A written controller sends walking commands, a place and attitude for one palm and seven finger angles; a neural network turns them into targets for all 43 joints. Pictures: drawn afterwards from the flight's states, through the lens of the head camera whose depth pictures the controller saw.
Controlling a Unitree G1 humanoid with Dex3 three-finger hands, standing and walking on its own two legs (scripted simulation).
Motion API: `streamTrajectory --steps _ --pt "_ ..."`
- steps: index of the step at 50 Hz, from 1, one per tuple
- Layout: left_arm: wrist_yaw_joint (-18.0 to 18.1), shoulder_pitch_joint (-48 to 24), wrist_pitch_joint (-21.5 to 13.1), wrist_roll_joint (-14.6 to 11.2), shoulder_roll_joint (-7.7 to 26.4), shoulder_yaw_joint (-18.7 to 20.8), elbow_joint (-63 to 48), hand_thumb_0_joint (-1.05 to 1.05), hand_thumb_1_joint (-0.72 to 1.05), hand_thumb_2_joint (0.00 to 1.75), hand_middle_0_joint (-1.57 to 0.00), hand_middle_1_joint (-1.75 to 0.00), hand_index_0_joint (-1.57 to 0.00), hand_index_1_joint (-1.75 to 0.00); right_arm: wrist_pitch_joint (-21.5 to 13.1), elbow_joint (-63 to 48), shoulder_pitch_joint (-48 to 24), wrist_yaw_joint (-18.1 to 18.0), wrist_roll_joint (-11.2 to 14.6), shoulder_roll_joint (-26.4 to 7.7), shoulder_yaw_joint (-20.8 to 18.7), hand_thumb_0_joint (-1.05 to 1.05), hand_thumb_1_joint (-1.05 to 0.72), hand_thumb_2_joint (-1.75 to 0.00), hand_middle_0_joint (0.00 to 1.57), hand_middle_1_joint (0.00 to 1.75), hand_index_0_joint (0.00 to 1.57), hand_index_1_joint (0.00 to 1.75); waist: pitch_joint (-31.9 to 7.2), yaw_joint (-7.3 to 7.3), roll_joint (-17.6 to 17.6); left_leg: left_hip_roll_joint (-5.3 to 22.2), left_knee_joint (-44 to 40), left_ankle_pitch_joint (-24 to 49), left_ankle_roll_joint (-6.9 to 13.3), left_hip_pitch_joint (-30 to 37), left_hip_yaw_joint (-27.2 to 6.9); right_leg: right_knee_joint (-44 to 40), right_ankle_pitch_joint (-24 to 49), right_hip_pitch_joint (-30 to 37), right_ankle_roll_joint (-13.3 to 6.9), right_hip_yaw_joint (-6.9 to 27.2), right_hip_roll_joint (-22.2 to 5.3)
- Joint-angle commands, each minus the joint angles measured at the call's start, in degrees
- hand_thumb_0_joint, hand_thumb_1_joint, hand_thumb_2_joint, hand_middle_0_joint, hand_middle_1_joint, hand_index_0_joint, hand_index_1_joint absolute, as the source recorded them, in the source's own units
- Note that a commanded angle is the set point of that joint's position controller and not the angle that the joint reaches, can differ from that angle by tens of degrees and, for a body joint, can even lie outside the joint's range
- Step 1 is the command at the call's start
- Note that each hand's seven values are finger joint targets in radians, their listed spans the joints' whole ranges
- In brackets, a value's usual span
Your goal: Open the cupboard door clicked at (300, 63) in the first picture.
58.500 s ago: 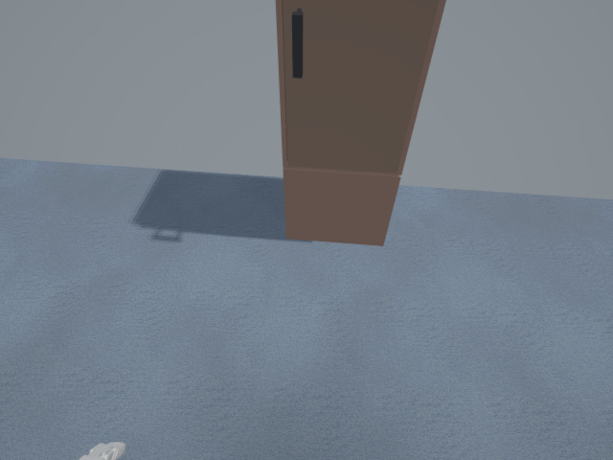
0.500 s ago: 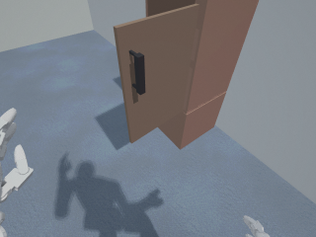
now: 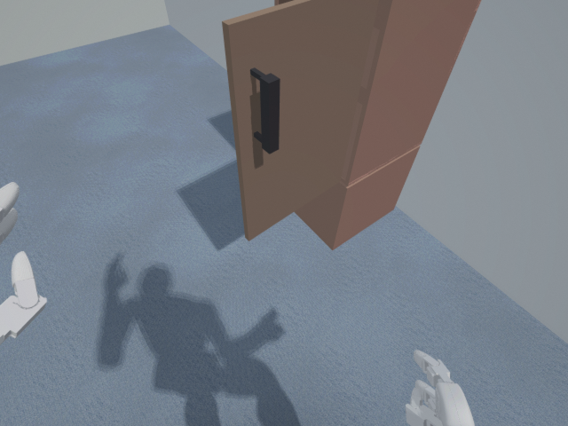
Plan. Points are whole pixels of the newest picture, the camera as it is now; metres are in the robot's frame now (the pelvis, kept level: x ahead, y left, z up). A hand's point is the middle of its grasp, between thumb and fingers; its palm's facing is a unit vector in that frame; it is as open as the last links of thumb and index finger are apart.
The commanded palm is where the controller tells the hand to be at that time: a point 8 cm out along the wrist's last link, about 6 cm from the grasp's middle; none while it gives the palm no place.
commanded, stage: stop stepping back and stand still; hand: left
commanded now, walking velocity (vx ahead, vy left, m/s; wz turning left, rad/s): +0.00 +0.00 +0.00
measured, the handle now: (263, 111) +0.64 +0.09 +0.08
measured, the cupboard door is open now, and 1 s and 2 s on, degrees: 94 94 94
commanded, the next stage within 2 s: let the arm hang, fingers relaxed in 0.24 s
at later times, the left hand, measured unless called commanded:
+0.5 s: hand (105, 404) +0.15 +0.26 -0.05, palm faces +0.08 -0.89 -0.45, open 7.4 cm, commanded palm none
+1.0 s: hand out of the picture -0.04 +0.22 -0.16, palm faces +0.07 -0.95 -0.32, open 7.4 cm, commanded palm none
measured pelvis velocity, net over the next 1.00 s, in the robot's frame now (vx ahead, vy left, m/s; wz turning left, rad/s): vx -0.03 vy -0.01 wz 0.05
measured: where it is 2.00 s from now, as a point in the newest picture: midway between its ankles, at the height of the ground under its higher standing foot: outside the picture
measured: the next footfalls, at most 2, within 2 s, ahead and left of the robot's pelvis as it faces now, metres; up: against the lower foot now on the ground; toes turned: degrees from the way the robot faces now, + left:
none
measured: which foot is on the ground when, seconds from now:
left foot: down 0.00-1.00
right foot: down 0.00-1.00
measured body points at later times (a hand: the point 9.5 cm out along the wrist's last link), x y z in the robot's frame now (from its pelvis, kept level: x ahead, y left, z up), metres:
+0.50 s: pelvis -0.03 +0.01 -0.01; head -0.02 -0.03 +0.44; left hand +0.14 +0.30 -0.03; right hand +0.12 -0.25 -0.14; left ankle +0.00 +0.12 -0.74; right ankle +0.03 -0.11 -0.74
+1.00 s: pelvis -0.03 -0.01 +0.00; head -0.01 -0.02 +0.45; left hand -0.04 +0.27 -0.14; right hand -0.01 -0.25 -0.16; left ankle +0.00 +0.12 -0.74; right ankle +0.03 -0.11 -0.74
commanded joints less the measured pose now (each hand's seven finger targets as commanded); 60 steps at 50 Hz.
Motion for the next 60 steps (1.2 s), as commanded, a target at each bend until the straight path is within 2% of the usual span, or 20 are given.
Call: streamTrajectory --steps 1,4,13,16,17,18,19,21,22,24,25,26,28,29,31,34,37,44,53,60 --pt "1.3 -1.4 -3.8 -0.3 8.5 6.9 -10.3 0.00 0.90 0.90 -0.20 -0.30 -0.20 -0.30 -3.1 -8.3 -4.0 -0.7 0.0 -7.9 -3.2 0.00 -0.90 -0.90 0.20 0.30 0.20 0.30 -8.5 -0.74 5.9 4.4 -6.1 11.8 0.9 -2.5 -3.8 -3.3 12.5 8.3 0.2 3.4 -1.3" --pt "1.2 -2.0 -3.6 -0.4 8.2 6.7 -8.5 0.00 0.90 0.90 -0.20 -0.30 -0.20 -0.30 -2.7 -8.0 -4.0 -0.6 0.0 -8.1 -3.4 0.00 -0.90 -0.90 0.20 0.30 0.20 0.30 -7.5 -0.89 3.3 3.6 -6.1 6.8 1.0 -3.4 -3.7 -5.9 9.6 7.4 0.0 4.6 -1.6" --pt "1.2 -3.0 -3.3 -0.1 8.8 6.6 -9.4 0.00 0.90 0.90 -0.20 -0.30 -0.20 -0.30 -2.4 -8.5 -4.8 -1.1 -0.1 -8.0 -3.4 0.00 -0.90 -0.90 0.20 0.30 0.20 0.30 -7.2 -0.63 3.1 2.9 -7.8 1.9 1.3 -4.3 -4.1 -8.4 4.2 7.0 0.3 4.5 -1.2" --pt "1.3 -3.0 -3.3 0.1 9.2 6.8 -10.2 0.00 0.90 0.90 -0.20 -0.30 -0.20 -0.30 -2.5 -8.5 -4.9 -1.2 -0.2 -8.0 -3.4 0.00 -0.90 -0.90 0.20 0.30 0.20 0.30 -6.9 -0.64 4.3 2.9 -8.1 1.3 1.2 -4.3 -4.1 -8.9 3.2 6.4 0.4 4.3 -1.2" --pt "-6.9 -7.6 5.2 4.3 0.1 -17.2 36.5 0.00 0.90 0.90 -0.20 -0.30 -0.20 -0.30 -4.2 6.9 -6.9 4.1 0.2 -19.7 -6.6 0.00 -0.90 -0.90 0.20 0.30 0.20 0.30 -1.0 -3.84 7.1 5.7 0.4 8.4 2.6 -11.1 -8.9 0.2 6.9 -2.8 -1.4 2.0 -4.8" --pt "-7.8 -7.6 9.7 3.6 -0.7 -15.3 38.4 0.00 0.90 0.90 -0.20 -0.30 -0.20 -0.30 0.1 6.5 -2.8 4.5 0.2 -16.3 -6.3 0.00 -0.90 -0.90 0.20 0.30 0.20 0.30 -5.9 -2.62 7.8 6.6 -1.6 11.3 2.2 -8.6 -8.0 -0.2 3.4 -2.2 -1.5 3.9 -4.0" --pt "-8.0 -7.7 10.9 3.4 -1.4 -15.5 37.7 0.00 0.90 0.90 -0.20 -0.30 -0.20 -0.30 1.5 5.2 -2.5 4.4 0.2 -15.6 -5.8 0.00 -0.90 -0.90 0.20 0.30 0.20 0.30 -5.2 -2.63 9.7 7.7 -2.9 8.9 2.9 -10.0 -8.9 1.9 -2.3 -3.0 -1.1 2.8 -2.7" --pt "-8.0 -10.2 10.8 3.8 -1.5 -16.2 42.1 0.00 0.90 0.90 -0.20 -0.30 -0.20 -0.30 2.6 5.3 -3.1 4.1 -0.7 -14.9 -4.9 0.00 -0.90 -0.90 0.20 0.30 0.20 0.30 -7.8 -1.42 2.9 8.2 -3.6 5.2 4.8 -13.6 -12.3 3.8 -4.4 0.4 -1.7 3.0 -1.9" --pt "-8.0 -11.5 10.7 3.9 -0.3 -16.6 44.9 0.00 0.90 0.90 -0.20 -0.30 -0.20 -0.30 3.0 5.7 -3.4 4.1 -1.0 -15.1 -4.6 0.00 -0.90 -0.90 0.20 0.30 0.20 0.30 -7.7 -1.08 -2.7 7.2 -2.4 4.1 4.7 -13.3 -11.9 1.9 -3.3 1.3 -2.0 3.8 -2.4" --pt "-7.9 -15.2 10.7 4.4 2.3 -16.8 51.2 0.00 0.90 0.90 -0.20 -0.30 -0.20 -0.30 4.1 7.4 -2.0 4.2 -1.2 -15.3 -4.6 0.00 -0.90 -0.90 0.20 0.30 0.20 0.30 -9.0 -1.35 -13.1 3.4 2.6 2.8 3.6 -9.3 -8.5 -3.6 -2.5 0.3 -3.9 6.7 -6.4" --pt "-7.7 -17.5 10.9 4.2 3.5 -17.1 54.3 0.00 0.90 0.90 -0.20 -0.30 -0.20 -0.30 4.9 8.3 -1.1 4.3 -1.2 -15.0 -4.7 0.00 -0.90 -0.90 0.20 0.30 0.20 0.30 -7.9 -2.04 -15.1 1.6 5.0 1.9 3.0 -6.9 -6.5 -6.1 -4.6 -2.4 -5.5 7.6 -8.6" --pt "-7.5 -19.3 11.4 4.0 3.3 -17.7 57.2 0.00 0.90 0.90 -0.20 -0.30 -0.20 -0.30 5.6 9.8 -0.3 4.2 -1.4 -13.9 -4.3 0.00 -0.90 -0.90 0.20 0.30 0.20 0.30 -6.6 -2.45 -13.7 0.7 6.6 0.7 2.5 -5.3 -4.7 -7.9 -6.7 -4.7 -6.2 8.3 -9.9" --pt "-7.2 -21.4 12.1 3.6 1.9 -19.3 62.7 0.00 0.90 0.90 -0.20 -0.30 -0.20 -0.30 6.7 12.4 0.8 4.2 -1.7 -11.9 -3.6 0.00 -0.90 -0.90 0.20 0.30 0.20 0.30 -4.8 -2.96 -5.8 0.9 6.2 0.7 2.2 -2.5 -4.2 -8.8 -11.2 -8.0 -5.9 8.3 -9.4" --pt "-7.1 -21.5 12.3 3.3 1.0 -19.9 65.2 0.00 0.90 0.90 -0.20 -0.30 -0.20 -0.30 6.9 13.4 1.2 4.2 -1.8 -11.0 -3.1 0.00 -0.90 -0.90 0.20 0.30 0.20 0.30 -3.8 -2.87 -1.9 1.7 3.9 1.3 2.2 -3.0 -5.2 -8.0 -12.6 -8.0 -5.0 7.2 -8.2" --pt "-7.1 -19.5 12.3 3.0 -0.2 -20.5 70.0 0.00 0.90 0.90 -0.20 -0.30 -0.20 -0.30 7.0 14.9 0.4 4.0 -2.0 -11.2 -2.8 0.00 -0.90 -0.90 0.20 0.30 0.20 0.30 -3.4 -1.45 8.1 4.0 -2.8 -0.6 2.7 -8.0 -8.9 -4.9 -10.9 -2.8 -3.1 5.3 -5.0" --pt "-6.9 -16.1 12.0 2.6 -1.3 -20.6 76.7 0.00 0.90 0.90 -0.20 -0.30 -0.20 -0.30 6.8 17.3 0.7 3.5 -1.7 -10.6 -2.5 0.00 -0.90 -0.90 0.20 0.30 0.20 0.30 -5.4 -0.08 11.7 4.3 -6.2 -3.4 2.3 -10.7 -9.5 -4.3 -6.0 4.3 -2.9 4.9 -4.2" --pt "-6.8 -16.1 11.6 2.6 -1.3 -20.2 80.7 0.00 0.90 0.90 -0.20 -0.30 -0.20 -0.30 7.2 19.6 2.5 3.2 -1.5 -10.2 -3.0 0.00 -0.90 -0.90 0.20 0.30 0.20 0.30 -4.7 -0.26 9.1 3.8 -5.9 -5.1 2.2 -9.2 -8.6 -7.4 -7.4 3.9 -3.6 5.2 -4.9" --pt "-6.8 -18.7 11.3 2.5 -0.3 -19.8 86.1 0.00 0.90 0.90 -0.20 -0.30 -0.20 -0.30 7.5 24.3 6.8 2.8 -1.4 -10.2 -3.9 0.00 -0.90 -0.90 0.20 0.30 0.20 0.30 -1.1 -1.51 -0.4 3.5 -4.9 -4.1 2.4 -4.6 -7.1 -12.1 -12.9 -1.2 -4.2 5.8 -5.9" --pt "-6.8 -21.2 11.1 2.6 1.5 -19.4 88.6 0.00 0.90 0.90 -0.20 -0.30 -0.20 -0.30 7.0 26.5 4.4 2.9 -1.5 -11.5 -4.1 0.00 -0.90 -0.90 0.20 0.30 0.20 0.30 0.5 -1.08 -0.3 4.2 -7.7 -4.0 2.5 -4.7 -7.7 -12.1 -12.3 -0.2 -3.8 5.4 -5.6" --pt "-6.9 -23.5 10.6 2.6 2.7 -19.4 88.9 0.00 0.90 0.90 -0.20 -0.30 -0.20 -0.30 6.3 26.7 0.4 3.0 -1.3 -13.6 -4.1 0.00 -0.90 -0.90 0.20 0.30 0.20 0.30 -1.5 -0.47 1.8 5.1 -9.5 2.6 2.3 -2.9 -8.4 -11.0 -4.5 3.8 -3.3 4.7 -5.5"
